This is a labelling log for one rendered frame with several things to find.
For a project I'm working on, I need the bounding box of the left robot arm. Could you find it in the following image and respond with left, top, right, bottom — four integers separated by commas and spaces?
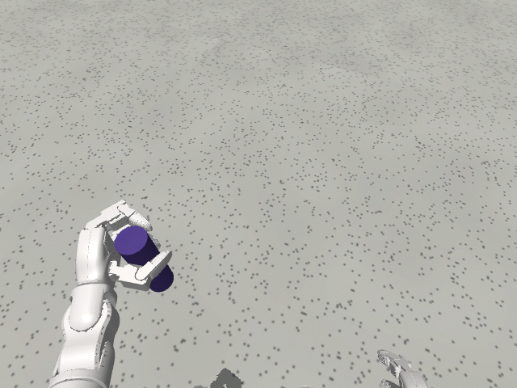
48, 282, 120, 388

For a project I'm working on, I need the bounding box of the left robot hand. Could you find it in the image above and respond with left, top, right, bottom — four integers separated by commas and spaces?
75, 200, 172, 291

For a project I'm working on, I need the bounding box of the right robot hand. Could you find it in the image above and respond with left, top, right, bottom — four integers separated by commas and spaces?
377, 349, 429, 388

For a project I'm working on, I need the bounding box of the can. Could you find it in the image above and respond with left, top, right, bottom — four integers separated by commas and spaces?
115, 226, 174, 292

